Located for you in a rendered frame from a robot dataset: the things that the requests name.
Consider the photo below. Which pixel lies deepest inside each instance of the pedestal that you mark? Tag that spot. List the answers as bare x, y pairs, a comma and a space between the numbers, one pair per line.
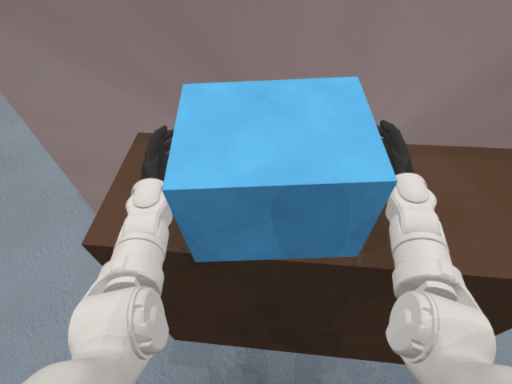
337, 307

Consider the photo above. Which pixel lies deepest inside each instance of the left robot upper arm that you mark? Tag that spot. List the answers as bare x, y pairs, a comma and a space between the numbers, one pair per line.
113, 335

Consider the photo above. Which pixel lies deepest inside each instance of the left robot hand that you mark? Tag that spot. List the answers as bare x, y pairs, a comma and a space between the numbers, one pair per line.
155, 160

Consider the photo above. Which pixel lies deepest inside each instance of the carton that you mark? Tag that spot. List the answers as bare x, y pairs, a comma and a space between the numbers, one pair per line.
276, 169

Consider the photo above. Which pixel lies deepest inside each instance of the right robot hand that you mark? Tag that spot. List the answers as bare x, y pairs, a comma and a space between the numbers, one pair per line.
396, 148

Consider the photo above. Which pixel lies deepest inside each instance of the right robot upper arm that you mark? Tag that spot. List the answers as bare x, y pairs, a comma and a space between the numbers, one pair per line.
442, 341

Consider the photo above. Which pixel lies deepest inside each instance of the robot right forearm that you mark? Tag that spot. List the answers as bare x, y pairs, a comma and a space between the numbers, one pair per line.
418, 244

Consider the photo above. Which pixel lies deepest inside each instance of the robot left forearm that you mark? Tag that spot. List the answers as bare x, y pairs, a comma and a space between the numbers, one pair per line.
140, 249

